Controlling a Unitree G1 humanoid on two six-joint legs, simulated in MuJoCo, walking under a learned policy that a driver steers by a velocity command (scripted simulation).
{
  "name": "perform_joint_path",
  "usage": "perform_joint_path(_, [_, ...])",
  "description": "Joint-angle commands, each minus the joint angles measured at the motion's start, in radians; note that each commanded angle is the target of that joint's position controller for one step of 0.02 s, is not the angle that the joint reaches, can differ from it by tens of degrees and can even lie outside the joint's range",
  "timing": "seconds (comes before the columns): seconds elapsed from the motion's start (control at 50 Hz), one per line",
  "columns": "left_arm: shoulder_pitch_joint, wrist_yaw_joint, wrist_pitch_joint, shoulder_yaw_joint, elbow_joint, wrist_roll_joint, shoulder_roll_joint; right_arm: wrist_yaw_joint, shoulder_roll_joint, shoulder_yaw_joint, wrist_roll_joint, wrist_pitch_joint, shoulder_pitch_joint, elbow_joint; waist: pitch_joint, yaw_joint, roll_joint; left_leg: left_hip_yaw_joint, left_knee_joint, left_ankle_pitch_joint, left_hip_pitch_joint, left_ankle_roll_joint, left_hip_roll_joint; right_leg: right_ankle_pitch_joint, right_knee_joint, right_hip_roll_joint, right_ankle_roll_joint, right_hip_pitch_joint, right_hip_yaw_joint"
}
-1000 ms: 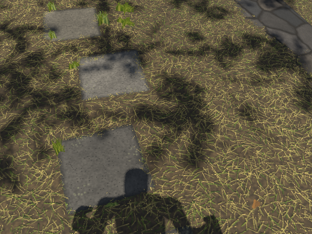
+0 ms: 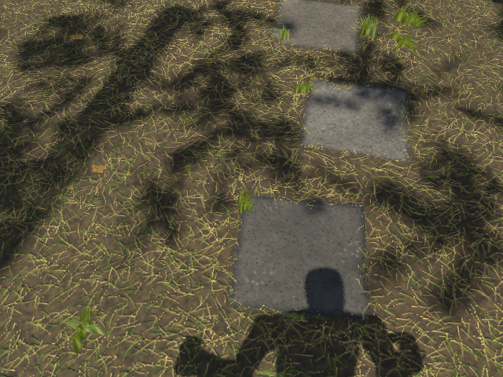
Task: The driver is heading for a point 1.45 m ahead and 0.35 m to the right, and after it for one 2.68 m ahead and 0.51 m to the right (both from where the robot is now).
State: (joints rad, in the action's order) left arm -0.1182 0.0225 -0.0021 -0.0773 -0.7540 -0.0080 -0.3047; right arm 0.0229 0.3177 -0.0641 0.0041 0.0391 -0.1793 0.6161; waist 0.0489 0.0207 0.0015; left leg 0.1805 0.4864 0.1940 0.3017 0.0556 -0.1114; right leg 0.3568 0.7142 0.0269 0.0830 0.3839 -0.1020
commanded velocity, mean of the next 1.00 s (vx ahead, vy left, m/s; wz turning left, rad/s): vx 0.36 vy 0.00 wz -0.31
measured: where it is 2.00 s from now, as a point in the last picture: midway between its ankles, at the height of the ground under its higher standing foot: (341, 241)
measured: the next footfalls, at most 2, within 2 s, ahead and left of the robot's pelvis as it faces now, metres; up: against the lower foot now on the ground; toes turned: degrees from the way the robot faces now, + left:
right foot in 0.08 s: +0.05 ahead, -0.14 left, +0.00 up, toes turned +7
left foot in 0.42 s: +0.13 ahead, +0.12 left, +0.00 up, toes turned -7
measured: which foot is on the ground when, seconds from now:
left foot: down 0.00-0.08, up 0.10-0.40, down 0.42-0.90, up 0.92-1.00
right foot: up 0.00-0.06, down 0.08-0.42, up 0.44-0.86, down 0.88-1.00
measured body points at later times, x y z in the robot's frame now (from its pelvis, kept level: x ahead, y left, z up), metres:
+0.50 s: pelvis +0.09 +0.01 +0.00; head +0.11 +0.02 +0.45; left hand +0.16 +0.29 -0.12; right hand +0.23 -0.27 -0.08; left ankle +0.09 +0.12 -0.74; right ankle +0.02 -0.13 -0.70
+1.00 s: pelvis +0.32 -0.09 -0.02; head +0.37 -0.12 +0.43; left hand +0.60 +0.08 -0.10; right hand +0.28 -0.38 -0.13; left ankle +0.26 +0.11 -0.64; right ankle +0.37 -0.18 -0.74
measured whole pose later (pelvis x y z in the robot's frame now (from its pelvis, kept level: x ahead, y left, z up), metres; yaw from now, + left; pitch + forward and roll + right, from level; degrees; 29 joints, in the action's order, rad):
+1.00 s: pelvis +0.32 -0.09 -0.02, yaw -25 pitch +1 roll +0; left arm -0.16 -0.04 -0.04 -0.06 -0.62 -0.02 -0.31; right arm 0.00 0.30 -0.04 0.02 -0.10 -0.30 0.75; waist 0.08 0.03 0.00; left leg 0.04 1.22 0.40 0.33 0.00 0.06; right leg 0.17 0.57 0.09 -0.10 0.42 0.01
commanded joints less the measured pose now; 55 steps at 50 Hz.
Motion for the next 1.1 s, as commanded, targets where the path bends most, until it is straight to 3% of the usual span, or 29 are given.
perform_joint_path(0.02, [-0.003,-0.014,-0.027,-0.02,0.065,-0.003,-0.091,-0.001,0.151,-0.039,0.003,-0.004,0.029,-0.068,-0.132,0.0,0.151,0.307,-0.094,-0.188,-0.125,0.161,0.266,-0.023,-0.111,-0.003,-0.021,-0.05,0.022])
perform_joint_path(0.06, [-0.059,-0.023,-0.036,-0.014,0.049,0.006,-0.075,0.002,0.122,-0.024,0.012,0.001,0.035,-0.062,-0.151,-0.04,0.123,0.282,-0.063,-0.079,-0.077,0.108,0.217,-0.193,-0.334,-0.016,-0.058,-0.205,0.038])
perform_joint_path(0.08, [-0.074,-0.021,-0.038,-0.015,0.053,0.024,-0.104,0.001,0.076,-0.007,0.0,-0.003,-0.003,-0.051,-0.16,-0.03,0.034,0.22,0.004,0.146,0.007,0.048,0.156,-0.197,-0.389,-0.127,-0.098,-0.305,-0.066])
perform_joint_path(0.1, [-0.073,-0.018,-0.035,-0.015,0.052,0.04,-0.152,-0.002,0.029,0.007,-0.016,-0.012,-0.066,-0.04,-0.144,0.023,-0.149,0.026,0.171,0.344,0.127,-0.019,0.008,-0.065,-0.433,-0.261,-0.193,-0.339,-0.255])
perform_joint_path(0.12, [-0.105,-0.025,-0.04,-0.017,0.036,0.051,-0.16,0.004,0.079,-0.005,-0.013,-0.025,0.001,-0.067,-0.072,-0.024,-0.234,-0.024,0.302,0.399,0.207,-0.053,0.012,0.213,-0.534,-0.355,-0.32,-0.225,-0.458])
perform_joint_path(0.14, [-0.091,-0.023,-0.046,-0.018,0.042,0.032,-0.167,0.006,0.142,-0.025,-0.004,-0.036,0.038,-0.07,0.007,-0.037,-0.205,-0.042,0.424,0.357,0.276,-0.071,0.053,0.336,-0.576,-0.36,-0.345,-0.209,-0.501])
perform_joint_path(0.16, [-0.084,-0.014,-0.047,-0.015,0.037,0.011,-0.16,0.003,0.155,-0.034,-0.006,-0.045,0.036,-0.056,0.033,-0.028,-0.185,-0.062,0.468,0.304,0.317,-0.084,0.077,0.316,-0.58,-0.332,-0.322,-0.222,-0.467])
perform_joint_path(0.2, [-0.118,-0.002,-0.046,-0.009,0.029,-0.012,-0.149,-0.009,0.124,-0.031,-0.009,-0.065,0.046,-0.041,0.025,-0.047,-0.158,-0.088,0.465,0.212,0.364,-0.1,0.11,0.209,-0.568,-0.276,-0.288,-0.307,-0.393])
perform_joint_path(0.3, [-0.19,0.011,-0.032,-0.016,0.026,-0.014,-0.157,-0.033,0.016,0.0,0.005,-0.125,0.128,-0.048,-0.012,-0.08,-0.177,-0.176,0.147,0.144,0.133,-0.108,0.064,-0.003,-0.53,-0.161,-0.27,-0.234,-0.24])
perform_joint_path(0.36, [-0.195,0.005,-0.022,-0.022,0.04,-0.022,-0.174,-0.037,0.048,-0.016,0.028,-0.138,0.072,-0.029,-0.025,-0.039,-0.176,-0.173,-0.04,0.048,-0.054,-0.093,0.055,0.046,-0.492,-0.169,-0.275,-0.144,-0.296])
perform_joint_path(0.4, [-0.186,0.002,-0.023,-0.011,0.053,-0.019,-0.129,-0.026,0.076,-0.031,0.03,-0.14,-0.015,-0.001,-0.055,0.014,-0.134,-0.164,-0.133,-0.039,-0.267,-0.069,0.091,0.059,-0.417,-0.127,-0.227,-0.032,-0.291])
perform_joint_path(0.42, [-0.161,-0.003,-0.029,0.006,0.066,-0.013,-0.068,-0.013,0.103,-0.041,0.027,-0.139,-0.129,0.017,-0.109,0.071,-0.092,-0.077,-0.13,0.013,-0.451,-0.042,0.194,0.113,-0.275,-0.08,-0.176,0.096,-0.245])
perform_joint_path(0.44, [-0.165,-0.005,-0.041,0.033,0.107,-0.015,0.026,-0.004,0.194,-0.059,-0.003,-0.131,-0.232,0.031,-0.199,0.094,0.146,0.218,-0.196,0.282,-0.601,0.051,0.417,0.185,0.029,0.023,-0.109,0.281,-0.087])
perform_joint_path(0.46, [-0.142,0.001,-0.053,0.015,0.141,-0.032,-0.049,-0.018,0.227,-0.074,-0.016,-0.128,-0.244,0.055,-0.125,0.086,0.223,0.452,-0.284,0.49,-0.49,0.148,0.543,0.229,0.232,-0.018,-0.097,0.405,-0.046])
perform_joint_path(0.48, [-0.148,-0.001,-0.054,-0.003,0.124,-0.038,-0.106,-0.021,0.157,-0.052,-0.01,-0.135,-0.191,0.05,-0.035,0.06,0.176,0.407,-0.303,0.519,-0.428,0.151,0.508,0.154,0.338,-0.064,-0.102,0.448,-0.065])
perform_joint_path(0.5, [-0.166,-0.007,-0.051,-0.009,0.099,-0.034,-0.112,-0.02,0.104,-0.038,-0.005,-0.139,-0.154,0.049,0.008,0.039,0.16,0.303,-0.311,0.429,-0.4,0.125,0.453,0.076,0.379,-0.076,-0.101,0.457,-0.056])
perform_joint_path(0.56, [-0.132,-0.025,-0.048,-0.003,0.096,-0.024,-0.067,-0.017,0.064,-0.024,-0.011,-0.143,-0.116,0.063,0.048,0.026,0.125,0.048,-0.339,0.069,-0.327,0.091,0.37,-0.1,0.405,-0.115,-0.092,0.447,-0.025])
perform_joint_path(0.68, [-0.005,-0.055,-0.051,0.021,0.166,-0.016,-0.015,-0.016,0.095,-0.031,-0.009,-0.144,-0.122,0.102,0.059,0.037,0.08,-0.192,-0.364,-0.212,-0.261,0.103,0.338,-0.323,0.152,-0.119,-0.059,0.38,0.045])
perform_joint_path(0.78, [0.126,-0.091,-0.054,0.03,0.229,-0.019,-0.016,-0.011,0.144,-0.041,0.014,-0.128,-0.177,0.151,0.082,0.056,0.058,-0.29,-0.334,-0.353,-0.318,0.078,0.375,-0.341,-0.054,-0.091,-0.121,0.286,0.133])
perform_joint_path(0.82, [0.109,-0.096,-0.05,0.014,0.241,-0.017,-0.052,-0.007,0.174,-0.048,0.016,-0.115,-0.179,0.157,0.025,0.018,0.084,-0.331,-0.218,-0.707,-0.376,0.057,0.382,-0.263,-0.077,-0.031,-0.167,0.188,0.184])
perform_joint_path(0.86, [-0.083,-0.089,-0.038,-0.027,0.205,-0.019,-0.127,0.002,0.201,-0.053,0.018,-0.098,-0.174,0.153,-0.114,-0.103,0.103,-0.368,0.076,-0.967,-0.351,0.028,0.366,-0.221,-0.101,0.048,-0.226,-0.096,0.22])
perform_joint_path(0.88, [-0.25,-0.071,-0.027,-0.059,0.166,-0.022,-0.18,0.007,0.189,-0.045,0.018,-0.1,-0.176,0.14,-0.194,-0.191,0.069,-0.378,0.319,-0.857,-0.183,-0.005,0.332,-0.242,-0.138,0.05,-0.265,-0.375,0.166])
perform_joint_path(0.9, [-0.304,-0.05,-0.02,-0.079,0.155,-0.024,-0.29,-0.005,0.055,-0.002,-0.027,-0.114,-0.274,0.092,-0.306,-0.116,-0.203,-0.36,0.713,0.049,0.236,-0.062,0.202,-0.199,-0.136,-0.217,-0.396,-0.774,-0.279])
perform_joint_path(0.92, [-0.313,-0.052,-0.035,-0.066,0.192,-0.022,-0.273,-0.019,0.061,0.014,-0.017,-0.152,-0.261,0.068,-0.514,-0.119,-0.193,-0.121,0.923,0.423,0.4,-0.073,0.073,0.033,-0.335,-0.378,-0.53,-0.885,-0.77])
perform_joint_path(0.94, [-0.291,-0.058,-0.047,-0.046,0.18,-0.01,-0.204,-0.028,0.151,-0.013,0.029,-0.17,-0.113,0.036,-0.385,-0.163,-0.09,-0.057,0.938,0.324,0.491,-0.057,0.128,0.056,-0.411,-0.34,-0.452,-0.792,-0.66])
perform_joint_path(0.96, [-0.237,-0.058,-0.055,-0.039,0.171,-0.01,-0.185,-0.026,0.139,-0.006,0.039,-0.181,-0.065,0.009,-0.231,-0.125,-0.059,-0.079,0.859,0.227,0.503,-0.045,0.165,-0.003,-0.431,-0.302,-0.416,-0.625,-0.527])
perform_joint_path(0.98, [-0.165,-0.056,-0.06,-0.03,0.179,-0.01,-0.161,-0.018,0.127,-0.004,0.018,-0.183,-0.065,0.021,-0.147,-0.072,0.01,-0.085,0.778,0.166,0.454,-0.05,0.204,-0.118,-0.435,-0.258,-0.389,-0.463,-0.42])
perform_joint_path(1.02, [-0.085,-0.051,-0.063,-0.019,0.201,0.011,-0.131,-0.015,0.132,-0.012,-0.006,-0.162,-0.109,0.036,-0.1,0.001,-0.036,-0.079,0.698,0.102,0.323,-0.067,0.241,-0.277,-0.474,-0.196,-0.377,-0.266,-0.31])
perform_joint_path(1.1, [-0.102,-0.035,-0.076,-0.015,0.156,0.001,-0.126,-0.014,0.083,0.001,-0.024,-0.13,-0.092,0.04,-0.064,0.008,-0.043,-0.125,0.546,-0.014,0.305,-0.127,0.239,-0.432,-0.515,-0.161,-0.381,-0.137,-0.17])
Keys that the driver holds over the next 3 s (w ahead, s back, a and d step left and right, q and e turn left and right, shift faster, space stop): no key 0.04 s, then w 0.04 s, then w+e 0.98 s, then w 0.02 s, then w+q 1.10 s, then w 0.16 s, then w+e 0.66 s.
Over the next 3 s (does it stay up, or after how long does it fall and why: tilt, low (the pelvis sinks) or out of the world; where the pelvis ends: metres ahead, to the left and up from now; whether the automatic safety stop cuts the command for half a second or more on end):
stays up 1.43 -0.29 -0.03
